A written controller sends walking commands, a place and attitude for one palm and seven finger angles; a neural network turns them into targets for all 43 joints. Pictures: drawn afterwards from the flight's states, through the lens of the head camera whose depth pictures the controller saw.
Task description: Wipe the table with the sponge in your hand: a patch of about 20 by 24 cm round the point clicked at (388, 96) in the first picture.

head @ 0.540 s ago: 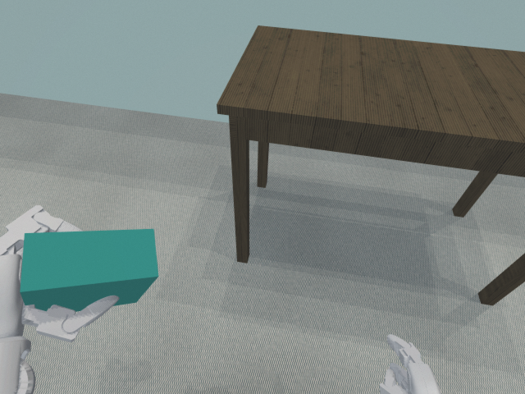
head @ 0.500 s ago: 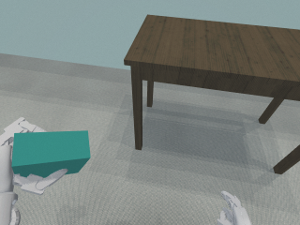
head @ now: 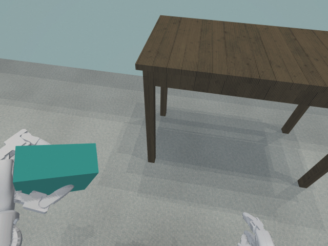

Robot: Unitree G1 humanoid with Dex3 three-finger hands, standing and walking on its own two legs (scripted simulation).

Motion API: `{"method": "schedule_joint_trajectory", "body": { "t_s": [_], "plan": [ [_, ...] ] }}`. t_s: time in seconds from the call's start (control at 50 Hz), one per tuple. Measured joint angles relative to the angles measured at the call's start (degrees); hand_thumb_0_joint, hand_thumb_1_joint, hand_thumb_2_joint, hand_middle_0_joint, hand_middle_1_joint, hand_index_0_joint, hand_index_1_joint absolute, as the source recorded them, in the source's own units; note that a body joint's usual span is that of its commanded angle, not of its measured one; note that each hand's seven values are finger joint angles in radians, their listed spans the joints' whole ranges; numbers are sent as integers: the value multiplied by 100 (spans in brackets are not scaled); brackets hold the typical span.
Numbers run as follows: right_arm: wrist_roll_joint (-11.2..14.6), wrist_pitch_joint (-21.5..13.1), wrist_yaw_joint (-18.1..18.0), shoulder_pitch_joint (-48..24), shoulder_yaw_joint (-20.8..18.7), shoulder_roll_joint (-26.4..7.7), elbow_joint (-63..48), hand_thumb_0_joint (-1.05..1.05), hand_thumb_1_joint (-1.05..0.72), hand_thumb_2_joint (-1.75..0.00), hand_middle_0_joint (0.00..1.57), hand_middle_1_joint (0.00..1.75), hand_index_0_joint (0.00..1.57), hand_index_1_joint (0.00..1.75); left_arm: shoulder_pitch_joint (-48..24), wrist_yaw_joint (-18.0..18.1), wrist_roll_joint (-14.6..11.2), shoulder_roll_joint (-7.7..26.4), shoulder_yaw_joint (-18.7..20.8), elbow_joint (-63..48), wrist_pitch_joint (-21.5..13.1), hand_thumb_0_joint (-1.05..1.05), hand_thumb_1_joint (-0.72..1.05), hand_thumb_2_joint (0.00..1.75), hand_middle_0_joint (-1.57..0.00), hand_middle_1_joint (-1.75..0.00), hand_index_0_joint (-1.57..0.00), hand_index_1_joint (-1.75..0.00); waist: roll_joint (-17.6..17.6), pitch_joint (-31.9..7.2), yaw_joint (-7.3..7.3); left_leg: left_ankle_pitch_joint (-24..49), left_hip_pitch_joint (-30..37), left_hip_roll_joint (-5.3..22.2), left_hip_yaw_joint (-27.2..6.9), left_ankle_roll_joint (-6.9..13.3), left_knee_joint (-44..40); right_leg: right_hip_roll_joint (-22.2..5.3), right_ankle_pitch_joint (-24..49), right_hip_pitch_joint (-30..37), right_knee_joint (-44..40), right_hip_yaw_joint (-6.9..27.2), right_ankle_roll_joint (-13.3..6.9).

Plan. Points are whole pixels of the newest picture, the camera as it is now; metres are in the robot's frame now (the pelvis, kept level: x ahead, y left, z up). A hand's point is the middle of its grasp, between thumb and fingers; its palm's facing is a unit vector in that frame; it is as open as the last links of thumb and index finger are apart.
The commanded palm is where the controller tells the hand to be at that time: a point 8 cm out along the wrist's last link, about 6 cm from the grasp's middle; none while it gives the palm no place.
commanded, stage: walk to a spot facing it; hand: left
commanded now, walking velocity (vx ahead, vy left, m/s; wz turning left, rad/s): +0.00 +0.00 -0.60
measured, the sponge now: (68, 170) +0.22 +0.21 +0.13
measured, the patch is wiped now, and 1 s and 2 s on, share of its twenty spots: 0.00 0.00 0.00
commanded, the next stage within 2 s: take the last steps up to it in 1.28 s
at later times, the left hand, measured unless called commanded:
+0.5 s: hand (89, 162) +0.23 +0.16 +0.15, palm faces +0.25 -0.87 -0.42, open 9.8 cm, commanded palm +0.19 +0.22 +0.18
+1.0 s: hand (168, 153) +0.27 +0.02 +0.15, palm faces -0.06 -0.89 -0.45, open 9.8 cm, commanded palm +0.22 +0.10 +0.18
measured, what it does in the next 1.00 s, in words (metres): steps on the spot, turning right: left foot, then right foot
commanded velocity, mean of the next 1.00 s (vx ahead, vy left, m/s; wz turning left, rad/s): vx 0.08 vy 0.00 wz -0.55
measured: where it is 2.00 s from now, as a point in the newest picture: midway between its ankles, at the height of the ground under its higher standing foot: outside the picture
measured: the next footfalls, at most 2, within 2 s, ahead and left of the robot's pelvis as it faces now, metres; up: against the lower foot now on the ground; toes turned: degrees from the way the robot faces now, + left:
left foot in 0.64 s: +0.01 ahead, +0.12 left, +0.00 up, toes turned -11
right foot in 0.94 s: -0.05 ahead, -0.16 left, +0.00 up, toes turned -34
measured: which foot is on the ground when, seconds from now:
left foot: down 0.00-0.38, up 0.40-0.62, down 0.64-0.96, up 0.98-1.00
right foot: down 0.00-0.66, up 0.68-0.92, down 0.94-1.00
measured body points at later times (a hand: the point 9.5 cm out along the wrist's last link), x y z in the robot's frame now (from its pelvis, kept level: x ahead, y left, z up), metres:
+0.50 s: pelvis -0.02 -0.03 -0.02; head +0.01 -0.05 +0.43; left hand +0.21 +0.21 +0.17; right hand +0.12 -0.28 -0.11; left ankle +0.00 +0.12 -0.70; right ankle +0.05 -0.12 -0.74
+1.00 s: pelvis -0.06 -0.07 -0.03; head -0.04 -0.10 +0.42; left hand +0.26 +0.07 +0.17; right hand -0.01 -0.33 -0.13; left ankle -0.04 +0.11 -0.70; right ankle -0.08 -0.14 -0.74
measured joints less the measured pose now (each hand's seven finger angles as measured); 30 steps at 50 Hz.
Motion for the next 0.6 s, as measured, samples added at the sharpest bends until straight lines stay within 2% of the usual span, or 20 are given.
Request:
{"method": "schedule_joint_trajectory", "body": {
  "t_s": [0.2,0.3,0.38,0.4,0.44,0.5,0.54,0.6],
  "plan": [
    [29,-6,55,-146,-19,67,-179,1,-90,-90,20,30,20,30,-128,43,-25,-16,159,-111,24,-1,-46,98,-78,-132,-78,-132,-107,82,186,-195,-211,136,421,-25,358,140,-148,-510,617,413,-16],
    [50,24,97,-236,-18,116,-322,1,-90,-90,20,30,20,30,-257,24,-64,23,201,-222,54,-1,-46,98,-78,-132,-78,-132,-173,204,160,-410,-356,200,582,-87,775,221,-447,-858,1313,561,-59],
    [59,85,169,-230,-39,93,-372,1,-90,-90,20,30,20,30,-208,-33,-99,28,207,-354,44,-1,-46,98,-78,-132,-78,-132,-61,250,134,-632,-490,363,600,-187,1156,382,-593,-1019,1661,560,-198],
    [52,117,188,-229,-57,76,-360,1,-90,-90,20,30,20,30,-180,-44,-104,16,200,-398,39,-1,-46,98,-78,-132,-78,-132,-52,232,126,-878,-567,360,583,-201,1287,405,-610,-1080,1709,574,-228],
    [25,213,233,-244,-118,17,-313,1,-90,-90,20,30,20,30,-153,-60,-106,-47,142,-465,41,-1,-46,98,-78,-132,-78,-133,-58,217,132,-1501,-756,201,412,-247,1794,416,-546,-1164,1657,638,-266],
    [-11,376,292,-323,-154,-73,-245,1,-90,-90,20,30,20,30,-57,-70,-114,-86,104,-552,60,-1,-46,98,-78,-132,-78,-133,-128,264,138,-1751,-861,-71,220,-310,2330,420,-250,-1168,1273,839,-261],
    [-18,485,304,-351,-141,-91,-274,1,-90,-90,20,30,20,30,63,-80,-128,14,165,-595,44,-1,-46,98,-78,-132,-78,-133,-216,260,111,-1713,-718,-172,187,-313,2088,429,-42,-1174,1008,986,-250],
    [-18,580,328,-361,-131,-111,-351,1,-90,-90,20,30,20,30,184,-100,-135,208,295,-650,23,-1,-46,98,-78,-132,-78,-133,-311,197,72,-1534,-289,-204,218,-265,1161,500,192,-1243,759,1162,-201]
  ]
}}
